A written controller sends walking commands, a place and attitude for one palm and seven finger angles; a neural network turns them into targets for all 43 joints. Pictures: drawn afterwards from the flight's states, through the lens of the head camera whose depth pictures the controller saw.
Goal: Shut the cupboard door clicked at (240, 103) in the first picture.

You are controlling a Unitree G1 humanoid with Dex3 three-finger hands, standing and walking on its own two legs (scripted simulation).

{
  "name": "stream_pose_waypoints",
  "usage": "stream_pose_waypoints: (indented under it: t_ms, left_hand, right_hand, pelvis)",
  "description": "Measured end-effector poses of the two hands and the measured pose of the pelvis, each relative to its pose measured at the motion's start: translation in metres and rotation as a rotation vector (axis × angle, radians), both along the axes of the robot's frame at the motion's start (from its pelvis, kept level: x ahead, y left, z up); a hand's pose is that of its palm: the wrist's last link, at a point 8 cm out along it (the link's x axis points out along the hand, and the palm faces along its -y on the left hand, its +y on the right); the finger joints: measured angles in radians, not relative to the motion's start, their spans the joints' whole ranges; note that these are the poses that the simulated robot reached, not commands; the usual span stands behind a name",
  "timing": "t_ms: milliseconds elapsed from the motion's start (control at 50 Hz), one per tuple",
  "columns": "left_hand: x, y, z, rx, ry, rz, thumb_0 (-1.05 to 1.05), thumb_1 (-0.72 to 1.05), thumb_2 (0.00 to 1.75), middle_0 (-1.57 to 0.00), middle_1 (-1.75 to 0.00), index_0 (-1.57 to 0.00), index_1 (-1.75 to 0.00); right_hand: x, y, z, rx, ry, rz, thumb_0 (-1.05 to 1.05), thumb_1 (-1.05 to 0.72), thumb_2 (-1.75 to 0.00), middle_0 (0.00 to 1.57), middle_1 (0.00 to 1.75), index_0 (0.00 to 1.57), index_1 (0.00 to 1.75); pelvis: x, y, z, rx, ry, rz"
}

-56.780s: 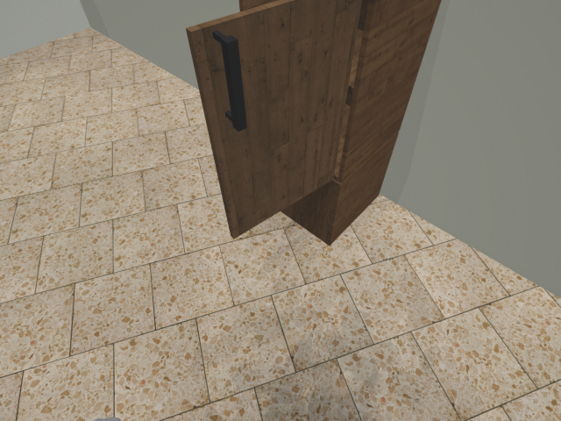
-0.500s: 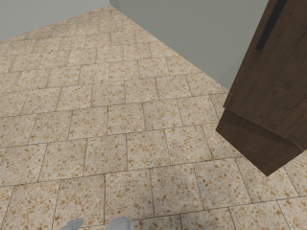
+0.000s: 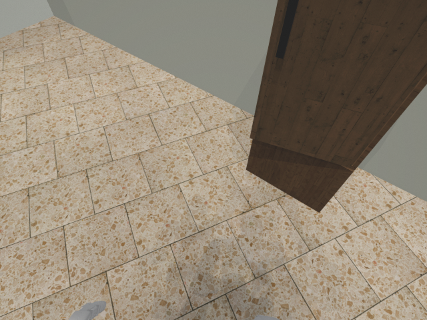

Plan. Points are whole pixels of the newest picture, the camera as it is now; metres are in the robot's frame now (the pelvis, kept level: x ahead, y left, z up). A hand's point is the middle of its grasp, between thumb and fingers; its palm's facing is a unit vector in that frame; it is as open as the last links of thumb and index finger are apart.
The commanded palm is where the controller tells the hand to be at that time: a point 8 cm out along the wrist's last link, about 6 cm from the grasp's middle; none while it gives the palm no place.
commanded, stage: turn to face it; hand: left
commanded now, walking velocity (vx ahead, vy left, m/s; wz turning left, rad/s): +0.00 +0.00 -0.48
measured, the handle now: (289, 20) +0.77 -0.15 +0.15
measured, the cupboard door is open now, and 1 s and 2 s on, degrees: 15 15 15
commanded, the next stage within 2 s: take the last steps up to it in 0.46 s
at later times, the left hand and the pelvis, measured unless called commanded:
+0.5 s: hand (132, 312) +0.15 +0.19 -0.18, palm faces -0.17 -0.97 -0.19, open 7.4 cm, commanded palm none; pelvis +0.04 +0.00 +0.00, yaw -12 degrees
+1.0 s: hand (169, 304) +0.17 +0.11 -0.16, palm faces -0.27 -0.94 -0.20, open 7.4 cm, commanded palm none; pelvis +0.09 -0.07 +0.01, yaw -17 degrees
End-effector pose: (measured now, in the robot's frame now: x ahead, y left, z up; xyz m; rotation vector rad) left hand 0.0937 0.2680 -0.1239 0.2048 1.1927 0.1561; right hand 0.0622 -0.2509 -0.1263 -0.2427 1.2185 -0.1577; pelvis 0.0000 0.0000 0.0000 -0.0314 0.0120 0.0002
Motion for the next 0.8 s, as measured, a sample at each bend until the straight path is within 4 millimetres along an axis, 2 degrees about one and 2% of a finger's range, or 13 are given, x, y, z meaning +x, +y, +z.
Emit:
stream_pose_waypoints:
  t_ms: [60, 100, 200, 320, 420, 500, 580, 660, 740, 800]
  left_hand:
    - [0.024, -0.015, 0.000, 0.034, -0.050, -0.064, 0.00, 0.91, 0.90, -0.20, -0.30, -0.20, -0.29]
    - [0.032, -0.025, 0.004, 0.048, -0.067, -0.087, 0.00, 0.91, 0.90, -0.20, -0.30, -0.20, -0.29]
    - [0.034, -0.042, 0.012, 0.048, -0.033, -0.121, 0.00, 0.91, 0.90, -0.20, -0.30, -0.20, -0.29]
    - [0.039, -0.050, 0.004, 0.008, 0.017, -0.167, 0.00, 0.91, 0.90, -0.20, -0.30, -0.20, -0.30]
    - [0.049, -0.040, -0.016, -0.034, 0.035, -0.170, 0.00, 0.91, 0.90, -0.20, -0.30, -0.20, -0.30]
    - [0.059, -0.033, -0.025, -0.047, 0.054, -0.180, 0.00, 0.91, 0.90, -0.20, -0.30, -0.20, -0.29]
    - [0.070, -0.033, -0.018, -0.045, 0.063, -0.201, 0.00, 0.91, 0.90, -0.20, -0.30, -0.20, -0.29]
    - [0.080, -0.043, -0.010, -0.036, 0.066, -0.242, 0.00, 0.91, 0.90, -0.20, -0.30, -0.20, -0.29]
    - [0.095, -0.063, -0.004, -0.025, 0.060, -0.300, 0.00, 0.91, 0.90, -0.20, -0.30, -0.20, -0.29]
    - [0.108, -0.082, -0.005, -0.014, 0.021, -0.329, 0.00, 0.91, 0.90, -0.20, -0.30, -0.20, -0.29]
  right_hand:
    - [-0.017, -0.021, -0.020, 0.018, 0.025, -0.063, 0.00, -0.90, -0.90, 0.21, 0.30, 0.21, 0.30]
    - [-0.025, -0.032, -0.026, 0.015, 0.054, -0.098, 0.00, -0.90, -0.90, 0.21, 0.30, 0.20, 0.30]
    - [-0.026, -0.041, -0.014, 0.014, 0.058, -0.145, 0.01, -0.91, -0.90, 0.20, 0.30, 0.20, 0.30]
    - [-0.016, -0.034, 0.000, 0.010, 0.013, -0.178, 0.01, -0.91, -0.90, 0.20, 0.30, 0.20, 0.30]
    - [-0.009, -0.017, 0.003, -0.020, -0.016, -0.196, 0.00, -0.91, -0.90, 0.20, 0.30, 0.20, 0.30]
    - [-0.014, -0.001, 0.007, -0.032, -0.006, -0.204, 0.00, -0.91, -0.90, 0.20, 0.30, 0.20, 0.30]
    - [-0.026, 0.010, 0.010, -0.019, 0.021, -0.228, 0.00, -0.91, -0.90, 0.21, 0.30, 0.20, 0.30]
    - [-0.043, 0.013, 0.005, 0.015, 0.046, -0.274, 0.00, -0.90, -0.90, 0.21, 0.30, 0.20, 0.30]
    - [-0.067, 0.006, -0.007, 0.053, 0.073, -0.344, 0.00, -0.90, -0.90, 0.21, 0.30, 0.21, 0.30]
    - [-0.087, -0.007, -0.022, 0.074, 0.112, -0.388, 0.00, -0.90, -0.90, 0.21, 0.30, 0.21, 0.30]
  pelvis:
    - [0.005, -0.013, -0.013, 0.024, 0.000, -0.033]
    - [0.005, -0.016, -0.014, 0.018, -0.004, -0.049]
    - [0.009, -0.020, 0.000, 0.041, 0.007, -0.096]
    - [0.017, -0.015, 0.005, 0.046, 0.021, -0.146]
    - [0.031, 0.000, -0.004, 0.016, 0.023, -0.182]
    - [0.036, 0.005, -0.004, 0.019, 0.016, -0.209]
    - [0.040, 0.005, 0.003, 0.008, 0.013, -0.232]
    - [0.042, 0.000, 0.006, 0.002, 0.008, -0.260]
    - [0.047, -0.013, 0.003, 0.008, 0.001, -0.293]
    - [0.052, -0.030, -0.006, 0.025, -0.004, -0.306]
